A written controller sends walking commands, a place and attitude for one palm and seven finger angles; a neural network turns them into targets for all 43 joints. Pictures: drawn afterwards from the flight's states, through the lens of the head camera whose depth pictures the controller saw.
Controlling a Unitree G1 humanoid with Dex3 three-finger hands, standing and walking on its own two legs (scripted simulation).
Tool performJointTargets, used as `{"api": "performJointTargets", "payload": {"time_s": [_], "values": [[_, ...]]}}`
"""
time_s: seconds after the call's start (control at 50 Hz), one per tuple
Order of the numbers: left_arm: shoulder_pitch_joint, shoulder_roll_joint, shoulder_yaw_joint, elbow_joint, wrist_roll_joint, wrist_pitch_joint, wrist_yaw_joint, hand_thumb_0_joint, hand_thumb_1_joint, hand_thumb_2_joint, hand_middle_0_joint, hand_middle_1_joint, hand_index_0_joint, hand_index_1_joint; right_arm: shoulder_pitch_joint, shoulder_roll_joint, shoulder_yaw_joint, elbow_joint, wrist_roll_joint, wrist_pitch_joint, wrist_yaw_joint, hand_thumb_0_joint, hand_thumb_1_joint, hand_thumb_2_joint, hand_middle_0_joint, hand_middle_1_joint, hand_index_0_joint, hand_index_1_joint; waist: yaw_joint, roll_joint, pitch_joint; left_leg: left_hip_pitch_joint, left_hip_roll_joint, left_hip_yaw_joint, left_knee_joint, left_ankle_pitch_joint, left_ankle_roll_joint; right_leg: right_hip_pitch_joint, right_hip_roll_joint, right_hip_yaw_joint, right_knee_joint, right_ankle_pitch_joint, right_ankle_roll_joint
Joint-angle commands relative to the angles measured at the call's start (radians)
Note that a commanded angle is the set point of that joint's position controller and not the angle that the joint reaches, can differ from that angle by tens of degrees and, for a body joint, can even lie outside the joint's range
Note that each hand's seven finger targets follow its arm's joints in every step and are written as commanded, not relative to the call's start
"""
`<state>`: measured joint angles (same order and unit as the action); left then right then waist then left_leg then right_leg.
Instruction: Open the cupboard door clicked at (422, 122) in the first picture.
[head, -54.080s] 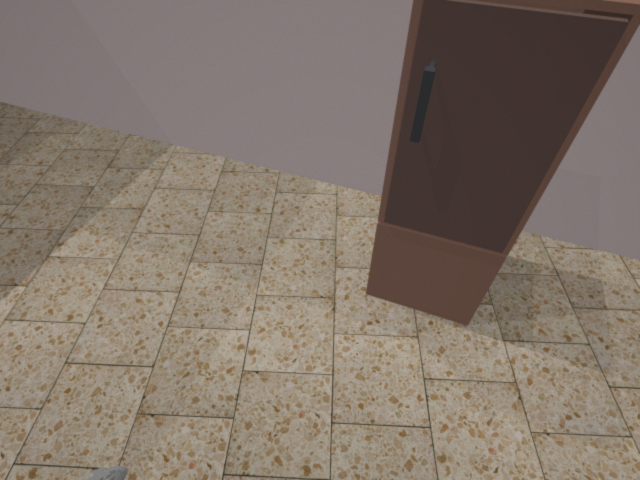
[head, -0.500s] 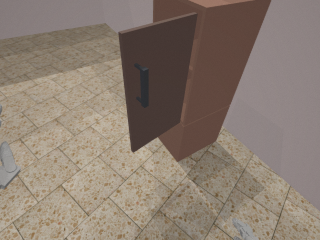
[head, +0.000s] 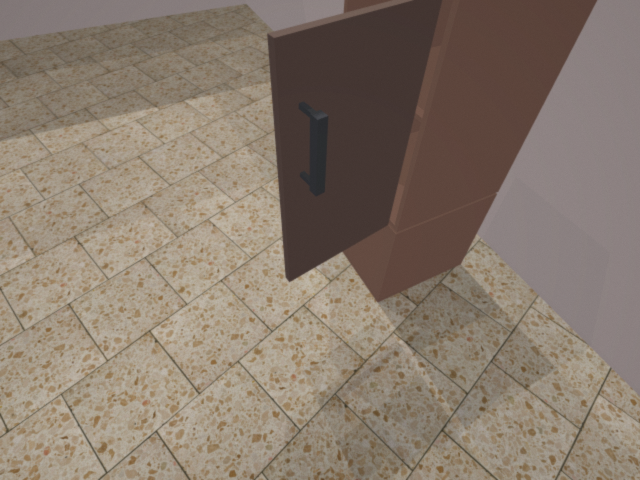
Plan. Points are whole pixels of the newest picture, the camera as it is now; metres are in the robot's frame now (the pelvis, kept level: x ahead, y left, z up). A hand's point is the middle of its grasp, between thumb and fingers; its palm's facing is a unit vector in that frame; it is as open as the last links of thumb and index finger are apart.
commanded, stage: let the arm hang, fingers relaxed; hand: left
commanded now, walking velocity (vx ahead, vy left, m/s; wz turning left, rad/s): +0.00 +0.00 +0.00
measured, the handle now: (311, 150) +0.61 +0.06 +0.06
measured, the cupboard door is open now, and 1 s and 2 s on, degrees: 99 99 99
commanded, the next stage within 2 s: look to check the result in 0.70 s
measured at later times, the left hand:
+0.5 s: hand out of the picture -0.01 +0.17 -0.17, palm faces +0.03 -0.98 -0.19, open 7.3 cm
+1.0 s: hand out of the picture +0.00 +0.17 -0.17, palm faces +0.03 -0.98 -0.20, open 7.4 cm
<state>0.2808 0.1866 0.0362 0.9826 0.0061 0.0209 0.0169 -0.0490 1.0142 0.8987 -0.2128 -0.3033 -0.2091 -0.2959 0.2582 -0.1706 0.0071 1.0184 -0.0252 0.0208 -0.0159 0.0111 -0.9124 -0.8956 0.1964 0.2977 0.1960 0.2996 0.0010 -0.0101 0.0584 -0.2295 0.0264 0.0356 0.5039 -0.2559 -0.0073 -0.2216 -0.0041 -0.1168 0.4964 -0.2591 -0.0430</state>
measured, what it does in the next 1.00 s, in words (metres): stands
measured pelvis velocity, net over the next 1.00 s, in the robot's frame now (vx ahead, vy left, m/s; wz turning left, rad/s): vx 0.00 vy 0.00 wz -0.02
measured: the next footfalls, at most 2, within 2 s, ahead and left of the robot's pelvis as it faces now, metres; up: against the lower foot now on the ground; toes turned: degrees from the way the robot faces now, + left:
none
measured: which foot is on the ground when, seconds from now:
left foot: down 0.00-1.00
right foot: down 0.00-1.00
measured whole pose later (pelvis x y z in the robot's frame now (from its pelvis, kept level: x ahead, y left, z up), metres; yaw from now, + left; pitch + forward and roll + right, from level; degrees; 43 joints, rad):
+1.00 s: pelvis +0.00 +0.00 +0.01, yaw -1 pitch -1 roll +0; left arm 0.27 0.13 0.03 1.14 0.01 0.00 0.03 0.00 0.91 0.90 -0.20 -0.30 -0.20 -0.30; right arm 0.29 -0.13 -0.01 1.14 -0.02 0.01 -0.03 0.01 -0.91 -0.90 0.20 0.30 0.20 0.30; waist -0.01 0.02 0.05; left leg -0.18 0.02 0.06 0.41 -0.21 0.00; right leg -0.20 -0.01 -0.10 0.43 -0.22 -0.04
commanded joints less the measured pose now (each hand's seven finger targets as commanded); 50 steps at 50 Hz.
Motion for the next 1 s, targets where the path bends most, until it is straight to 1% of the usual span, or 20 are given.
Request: {"api": "performJointTargets", "payload": {"time_s": [0.0, 0.04, 0.08, 0.1, 0.16, 0.22, 0.24, 0.3, 0.34, 0.44, 0.5, 0.62, 0.66, 0.7, 0.78, 0.8, 0.86, 0.88, 0.94, 0.98], "values": [[0.014, 0.106, -0.001, 0.029, 0.003, -0.030, 0.006, 0.000, 0.900, 0.900, -0.200, -0.300, -0.200, -0.300, 0.033, -0.095, -0.026, -0.004, 0.006, -0.015, -0.012, 0.000, -0.900, -0.900, 0.200, 0.300, 0.200, 0.300, -0.006, 0.029, -0.018, 0.020, 0.079, -0.079, -0.143, 0.085, 0.040, 0.016, -0.108, 0.135, -0.177, 0.054, -0.013], [0.019, 0.102, -0.006, 0.064, 0.003, -0.032, 0.006, 0.000, 0.900, 0.900, -0.200, -0.300, -0.200, -0.300, 0.055, -0.089, -0.024, 0.027, 0.007, -0.016, -0.013, 0.000, -0.900, -0.900, 0.200, 0.300, 0.200, 0.300, -0.010, 0.004, -0.022, 0.036, 0.075, -0.068, -0.149, 0.093, 0.040, 0.019, -0.113, 0.136, -0.193, 0.051, -0.011], [0.025, 0.097, -0.009, 0.089, 0.002, -0.033, 0.009, 0.000, 0.900, 0.900, -0.200, -0.300, -0.200, -0.300, 0.070, -0.085, -0.024, 0.049, 0.007, -0.016, -0.014, 0.000, -0.900, -0.900, 0.200, 0.300, 0.200, 0.300, -0.012, -0.002, -0.018, 0.047, 0.078, -0.066, -0.157, 0.096, 0.040, 0.015, -0.111, 0.134, -0.198, 0.048, -0.010], [0.031, 0.099, -0.009, 0.100, 0.001, -0.033, 0.011, 0.000, 0.900, 0.900, -0.200, -0.300, -0.200, -0.300, 0.071, -0.086, -0.024, 0.056, 0.009, -0.016, -0.014, 0.000, -0.900, -0.900, 0.200, 0.300, 0.200, 0.300, -0.008, 0.008, -0.012, 0.049, 0.076, -0.064, -0.159, 0.096, 0.041, 0.011, -0.111, 0.132, -0.200, 0.036, -0.011], [0.042, 0.089, -0.012, 0.124, 0.000, -0.032, 0.014, 0.000, 0.900, 0.900, -0.200, -0.300, -0.200, -0.300, 0.085, -0.072, -0.020, 0.080, 0.007, -0.016, -0.016, 0.000, -0.900, -0.900, 0.200, 0.300, 0.200, 0.300, -0.009, -0.012, -0.006, 0.048, 0.077, -0.061, -0.167, 0.101, 0.040, 0.013, -0.110, 0.131, -0.198, 0.039, -0.009], [0.051, 0.079, -0.011, 0.138, 0.001, -0.029, 0.017, 0.000, 0.900, 0.900, -0.200, -0.300, -0.200, -0.300, 0.094, -0.055, -0.018, 0.094, 0.007, -0.014, -0.016, 0.000, -0.900, -0.900, 0.200, 0.300, 0.200, 0.300, -0.007, 0.001, 0.032, 0.031, 0.075, -0.061, -0.177, 0.082, 0.040, -0.007, -0.110, 0.130, -0.202, 0.007, -0.008], [0.056, 0.074, -0.011, 0.142, 0.000, -0.028, 0.018, 0.000, 0.900, 0.900, -0.200, -0.300, -0.200, -0.300, 0.097, -0.052, -0.017, 0.098, 0.006, -0.012, -0.017, 0.000, -0.900, -0.900, 0.200, 0.300, 0.200, 0.300, -0.006, -0.015, 0.035, 0.031, 0.074, -0.059, -0.178, 0.067, 0.039, -0.012, -0.109, 0.133, -0.207, -0.012, -0.008], [0.062, 0.069, -0.008, 0.144, 0.001, -0.027, 0.020, 0.000, 0.900, 0.900, -0.200, -0.300, -0.200, -0.300, 0.106, -0.045, -0.020, 0.104, 0.006, -0.010, -0.017, 0.000, -0.900, -0.900, 0.200, 0.300, 0.200, 0.300, -0.006, -0.008, 0.045, 0.029, 0.068, -0.053, -0.170, 0.045, 0.038, -0.032, -0.109, 0.134, -0.214, -0.056, -0.007], [0.058, 0.063, -0.006, 0.143, 0.001, -0.025, 0.020, 0.000, 0.900, 0.900, -0.200, -0.300, -0.200, -0.300, 0.115, -0.033, -0.019, 0.109, 0.002, -0.011, -0.017, 0.000, -0.900, -0.900, 0.200, 0.300, 0.200, 0.300, -0.008, 0.017, 0.049, 0.014, 0.067, -0.054, -0.179, 0.028, 0.037, -0.033, -0.109, 0.136, -0.206, -0.059, -0.007], [0.062, 0.052, 0.000, 0.140, 0.002, -0.028, 0.021, 0.000, 0.900, 0.900, -0.200, -0.300, -0.200, -0.300, 0.129, -0.020, -0.021, 0.107, 0.001, -0.015, -0.018, 0.000, -0.900, -0.900, 0.200, 0.300, 0.200, 0.300, -0.007, 0.012, 0.041, 0.004, 0.064, -0.053, -0.176, 0.032, 0.037, -0.027, -0.108, 0.142, -0.200, -0.050, -0.009], [0.064, 0.048, 0.002, 0.142, 0.003, -0.029, 0.022, 0.000, 0.900, 0.900, -0.200, -0.300, -0.200, -0.300, 0.128, -0.021, -0.022, 0.106, 0.004, -0.018, -0.020, 0.000, -0.900, -0.900, 0.200, 0.300, 0.200, 0.300, -0.003, 0.037, 0.044, -0.001, 0.070, -0.056, -0.179, 0.051, 0.036, -0.017, -0.105, 0.134, -0.189, -0.014, -0.009], [0.059, 0.049, 0.003, 0.136, 0.003, -0.027, 0.021, 0.000, 0.900, 0.900, -0.200, -0.300, -0.200, -0.300, 0.138, -0.017, -0.025, 0.104, 0.002, -0.014, -0.019, 0.000, -0.900, -0.900, 0.200, 0.300, 0.200, 0.300, -0.007, 0.010, 0.065, -0.017, 0.066, -0.053, -0.177, 0.011, 0.036, -0.033, -0.106, 0.140, -0.200, -0.060, -0.008], [0.062, 0.046, 0.004, 0.134, 0.003, -0.028, 0.021, 0.000, 0.900, 0.900, -0.200, -0.300, -0.200, -0.300, 0.138, -0.019, -0.027, 0.102, 0.001, -0.014, -0.019, 0.000, -0.900, -0.900, 0.200, 0.300, 0.200, 0.300, -0.008, 0.019, 0.053, -0.005, 0.064, -0.054, -0.172, 0.015, 0.037, -0.040, -0.107, 0.147, -0.201, -0.065, -0.010], [0.059, 0.051, 0.006, 0.132, 0.003, -0.031, 0.022, 0.000, 0.900, 0.900, -0.200, -0.300, -0.200, -0.300, 0.138, -0.023, -0.028, 0.098, 0.003, -0.015, -0.019, 0.000, -0.900, -0.900, 0.200, 0.300, 0.200, 0.300, -0.008, 0.011, 0.041, 0.003, 0.067, -0.051, -0.166, 0.026, 0.037, -0.034, -0.106, 0.143, -0.202, -0.057, -0.010], [0.054, 0.050, 0.005, 0.132, 0.003, -0.032, 0.021, 0.000, 0.900, 0.900, -0.200, -0.300, -0.200, -0.300, 0.132, -0.026, -0.029, 0.101, 0.003, -0.018, -0.020, 0.000, -0.900, -0.900, 0.200, 0.300, 0.200, 0.300, -0.010, 0.019, 0.033, 0.008, 0.071, -0.059, -0.172, 0.049, 0.037, -0.024, -0.105, 0.142, -0.188, -0.017, -0.010], [0.056, 0.054, 0.008, 0.129, 0.003, -0.034, 0.021, 0.000, 0.900, 0.900, -0.200, -0.300, -0.200, -0.300, 0.130, -0.033, -0.031, 0.096, 0.005, -0.019, -0.021, 0.000, -0.900, -0.900, 0.200, 0.300, 0.200, 0.300, -0.007, 0.011, 0.030, 0.009, 0.075, -0.057, -0.171, 0.051, 0.039, -0.018, -0.104, 0.138, -0.189, -0.014, -0.010], [0.051, 0.053, 0.006, 0.132, 0.002, -0.034, 0.020, 0.000, 0.900, 0.900, -0.200, -0.300, -0.200, -0.300, 0.119, -0.036, -0.029, 0.100, 0.004, -0.022, -0.021, 0.000, -0.900, -0.900, 0.200, 0.300, 0.200, 0.300, -0.008, 0.030, 0.027, 0.010, 0.080, -0.062, -0.177, 0.075, 0.036, -0.007, -0.105, 0.135, -0.178, 0.023, -0.008], [0.053, 0.054, 0.006, 0.134, 0.003, -0.035, 0.020, 0.000, 0.900, 0.900, -0.200, -0.300, -0.200, -0.300, 0.115, -0.039, -0.029, 0.100, 0.004, -0.023, -0.022, 0.000, -0.900, -0.900, 0.200, 0.300, 0.200, 0.300, -0.007, 0.018, 0.023, 0.015, 0.080, -0.065, -0.178, 0.084, 0.037, -0.003, -0.105, 0.134, -0.177, 0.033, -0.008], [0.049, 0.058, 0.006, 0.134, 0.002, -0.035, 0.020, 0.000, 0.900, 0.900, -0.200, -0.300, -0.200, -0.300, 0.103, -0.043, -0.029, 0.100, 0.004, -0.023, -0.022, 0.000, -0.900, -0.900, 0.200, 0.300, 0.200, 0.300, -0.006, 0.022, 0.023, 0.023, 0.078, -0.061, -0.173, 0.096, 0.036, 0.000, -0.109, 0.134, -0.181, 0.040, -0.007], [0.045, 0.063, 0.006, 0.135, 0.003, -0.037, 0.020, 0.000, 0.900, 0.900, -0.200, -0.300, -0.200, -0.300, 0.101, -0.048, -0.030, 0.100, 0.005, -0.023, -0.021, 0.000, -0.900, -0.900, 0.200, 0.300, 0.200, 0.300, -0.008, 0.002, 0.010, 0.035, 0.077, -0.059, -0.171, 0.105, 0.036, 0.006, -0.111, 0.137, -0.184, 0.047, -0.007]]}}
